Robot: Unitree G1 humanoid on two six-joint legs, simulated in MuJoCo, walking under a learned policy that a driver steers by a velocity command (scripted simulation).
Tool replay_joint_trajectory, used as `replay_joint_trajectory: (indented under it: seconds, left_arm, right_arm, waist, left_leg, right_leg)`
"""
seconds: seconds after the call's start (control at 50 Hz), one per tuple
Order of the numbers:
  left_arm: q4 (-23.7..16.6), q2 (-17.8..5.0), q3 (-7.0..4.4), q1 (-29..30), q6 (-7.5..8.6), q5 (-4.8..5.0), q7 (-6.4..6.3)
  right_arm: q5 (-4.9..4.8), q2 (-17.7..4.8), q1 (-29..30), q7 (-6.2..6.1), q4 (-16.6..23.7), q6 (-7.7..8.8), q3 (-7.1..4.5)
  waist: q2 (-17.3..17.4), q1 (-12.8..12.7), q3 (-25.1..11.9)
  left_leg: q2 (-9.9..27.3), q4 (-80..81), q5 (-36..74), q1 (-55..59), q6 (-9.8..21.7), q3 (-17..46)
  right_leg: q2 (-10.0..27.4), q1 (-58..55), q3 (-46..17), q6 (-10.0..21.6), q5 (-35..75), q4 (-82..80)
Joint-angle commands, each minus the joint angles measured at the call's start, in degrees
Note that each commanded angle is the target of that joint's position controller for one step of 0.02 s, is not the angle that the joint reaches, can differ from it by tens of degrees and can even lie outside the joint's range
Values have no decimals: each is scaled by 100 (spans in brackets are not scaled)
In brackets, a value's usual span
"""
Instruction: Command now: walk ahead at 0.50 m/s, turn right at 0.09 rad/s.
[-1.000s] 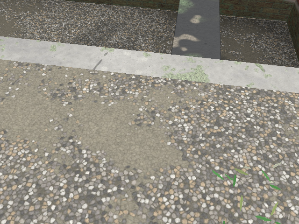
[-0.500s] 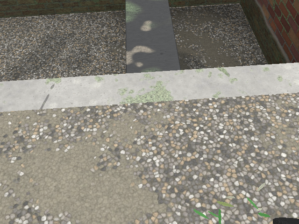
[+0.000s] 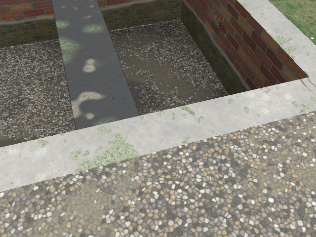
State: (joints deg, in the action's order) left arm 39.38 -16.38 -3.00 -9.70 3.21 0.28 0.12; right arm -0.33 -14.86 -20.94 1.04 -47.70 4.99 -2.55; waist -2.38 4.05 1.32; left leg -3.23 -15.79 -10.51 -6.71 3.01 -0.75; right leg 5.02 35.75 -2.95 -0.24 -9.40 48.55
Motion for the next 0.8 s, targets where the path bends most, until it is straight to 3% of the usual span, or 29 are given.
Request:
replay_joint_trajectory:
  seconds: [0.02, 0.08, 0.14, 0.18, 0.2, 0.22, 0.24, 0.26, 0.28, 0.3, 0.32, 0.34, 0.38, 0.44, 0.54, 0.58, 0.64, 0.68, 0.7, 0.72, 0.74, 0.76, 0.78, 0.8]
  left_arm:
    - [-461, -146, 11, 523, 120, 14, 54]
    - [-587, -179, 12, 988, 155, 68, 125]
    - [-711, -286, -17, 1225, 190, 86, 205]
    - [-629, -459, -97, 849, 210, 63, 217]
    - [-426, -644, -206, 199, 206, 31, 186]
    - [-209, -940, -333, -731, 200, -18, 126]
    - [-131, -1539, -465, -1480, 161, -128, 64]
    - [-52, -1259, -398, -1642, 121, -48, 78]
    - [-48, -912, -281, -1315, 123, -11, 76]
    - [-67, -723, -214, -946, 130, -8, 70]
    - [-51, -548, -155, -592, 154, -30, 91]
    - [-42, -399, -118, -345, 210, -62, 108]
    - [50, -375, -141, -157, 313, -97, 120]
    - [249, -502, -200, -199, 392, -146, 74]
    - [473, -696, -239, -395, 346, -103, -29]
    - [619, -781, -268, -688, 281, -50, -54]
    - [777, -848, -307, -960, 123, 31, -64]
    - [771, -874, -304, -837, 33, 52, -71]
    - [745, -993, -334, -783, -5, 87, -98]
    - [729, -1117, -370, -725, -64, 97, -133]
    - [706, -1156, -371, -602, -101, 112, -158]
    - [637, -1081, -332, -561, -79, 79, -186]
    - [427, -207, -95, -1283, 82, -176, -87]
    - [307, -458, -77, -999, 308, 18, -26]
  right_arm:
    - [-58, -1045, 229, -52, 328, 55, -232]
    - [-92, -1092, -106, -55, 142, -8, -231]
    - [-115, -1167, -223, -81, 8, -102, -255]
    - [-123, -1277, -117, -113, -17, -162, -286]
    - [-128, -1244, -49, -128, -9, -185, -267]
    - [-68, -1042, -39, -134, 67, -179, -175]
    - [46, -460, -446, -115, 264, -91, 20]
    - [-62, -490, -579, -92, 190, 11, 40]
    - [-213, -1042, -123, -69, 260, 55, -126]
    - [-243, -1059, 257, -60, 355, 59, -144]
    - [-181, -973, 422, -72, 366, 21, -150]
    - [-127, -918, 371, -93, 328, -57, -187]
    - [-133, -646, 126, -100, 225, -207, -159]
    - [-119, -558, 386, -124, 345, -292, -175]
    - [-75, -363, 1216, 42, 608, -220, -96]
    - [-79, -267, 1610, 123, 774, -213, -51]
    - [-88, -293, 2028, 222, 1060, -220, -44]
    - [-83, -368, 1860, 279, 1115, -268, -109]
    - [-73, -468, 1694, 284, 1133, -295, -165]
    - [-83, -633, 1310, 275, 1110, -297, -261]
    - [-87, -877, 549, 234, 940, -300, -407]
    - [-89, -1299, -334, 125, 746, -338, -606]
    - [-175, -1924, -268, 32, 784, -362, -690]
    - [-130, -1647, -470, 97, 919, -284, -567]
  waist:
    - [664, -25, 41]
    - [659, 133, 142]
    - [706, 74, 227]
    - [762, -238, 6]
    - [687, -595, -401]
    - [514, -1002, -1079]
    - [-707, -1039, -2012]
    - [-1315, -1062, -2464]
    - [-704, -1083, -1481]
    - [-481, -936, -889]
    - [-257, -751, -464]
    - [-354, -561, -256]
    - [-380, -348, -153]
    - [-141, -311, 33]
    - [25, -591, 234]
    - [130, -757, 369]
    - [111, -874, 453]
    - [-44, -694, 249]
    - [-196, -563, 46]
    - [-302, -284, -193]
    - [-240, 167, -596]
    - [160, 612, -1032]
    - [1751, -112, -1515]
    - [1325, 133, -2500]
  left_leg:
    - [1359, 764, 1175, -12, 872, 839]
    - [1471, 672, 1195, 151, 820, 772]
    - [1720, 422, 1475, 634, 718, 857]
    - [1724, -96, 2511, 795, 586, 758]
    - [1506, -859, 3300, 660, 457, 527]
    - [1229, -2100, 2891, -132, 266, 374]
    - [454, -4312, 406, -2242, -125, 12]
    - [111, -5390, -2293, -3258, -183, 628]
    - [446, -5782, -2019, -3746, -135, 839]
    - [712, -5623, -1489, -3738, -106, 689]
    - [883, -5323, -1087, -3554, -149, 617]
    - [1034, -5068, -771, -3267, -184, 664]
    - [1087, -4974, -411, -2835, -280, 664]
    - [1072, -4538, 247, -3182, -386, 816]
    - [954, -2883, 1651, -3116, -320, 423]
    - [916, -2469, 1720, -3259, -233, 267]
    - [828, -2105, 1219, -3596, -73, 54]
    - [574, -2097, 721, -3156, 97, -255]
    - [367, -2175, 379, -2737, 207, -448]
    - [166, -2189, 109, -2143, 345, -565]
    - [-49, -1911, 286, -1043, 533, -600]
    - [218, -1497, 704, 575, 817, 74]
    - [1751, -1427, 838, 2589, 1804, 2856]
    - [2281, -444, -163, 3112, 2355, 4847]
  right_leg:
    - [-30, -74, 111, -64, 905, -982]
    - [-163, -297, 197, -36, 1209, -1489]
    - [-232, -306, 183, 159, 800, -1837]
    - [-394, -979, 325, 346, 518, -2075]
    - [-531, -1947, 461, 503, 584, -2247]
    - [-121, -3520, 61, 759, 688, -2081]
    - [1420, -5768, -2089, 1456, 484, -2048]
    - [1943, -6024, -3757, 1889, -516, -2854]
    - [1729, -5259, -3079, 1609, -969, -3042]
    - [1477, -4475, -2264, 1393, -882, -3200]
    - [1220, -3753, -1720, 1272, -573, -3453]
    - [1024, -3257, -1275, 1167, -225, -3667]
    - [906, -2701, -703, 1154, 341, -3990]
    - [892, -2663, -47, 1174, 1086, -4160]
    - [746, -2929, 849, 988, 1447, -4251]
    - [901, -3294, 976, 968, 1532, -4200]
    - [1091, -4079, 1133, 896, 2086, -3823]
    - [1077, -4260, 1360, 802, 3597, -3246]
    - [1069, -4278, 1425, 737, 4612, -2842]
    - [1037, -4226, 1472, 661, 5336, -2190]
    - [900, -3870, 1553, 525, 5414, -1144]
    - [650, -2735, 1596, 253, 4104, 435]
    - [-448, -268, 1295, -106, -1968, 2585]
    - [-836, 523, -128, -97, -2698, 3446]
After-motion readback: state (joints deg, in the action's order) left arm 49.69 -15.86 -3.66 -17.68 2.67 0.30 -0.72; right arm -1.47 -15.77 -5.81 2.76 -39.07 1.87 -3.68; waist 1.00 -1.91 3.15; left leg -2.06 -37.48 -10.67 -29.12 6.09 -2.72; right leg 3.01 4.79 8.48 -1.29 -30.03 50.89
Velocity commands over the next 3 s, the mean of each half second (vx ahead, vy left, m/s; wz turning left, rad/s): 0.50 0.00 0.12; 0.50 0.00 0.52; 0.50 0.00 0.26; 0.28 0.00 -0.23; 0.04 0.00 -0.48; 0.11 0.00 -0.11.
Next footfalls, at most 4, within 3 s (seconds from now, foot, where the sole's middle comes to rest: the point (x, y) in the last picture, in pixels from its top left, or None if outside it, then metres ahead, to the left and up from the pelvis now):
0.22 right None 0.29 -0.15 -0.78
0.76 left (125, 221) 0.55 0.11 -0.78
1.18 right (137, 167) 0.81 0.05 -0.78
1.62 left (99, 133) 1.03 0.24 -0.78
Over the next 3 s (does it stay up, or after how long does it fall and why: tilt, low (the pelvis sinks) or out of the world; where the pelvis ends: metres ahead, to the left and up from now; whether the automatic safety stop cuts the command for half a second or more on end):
stays up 1.08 0.22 -0.01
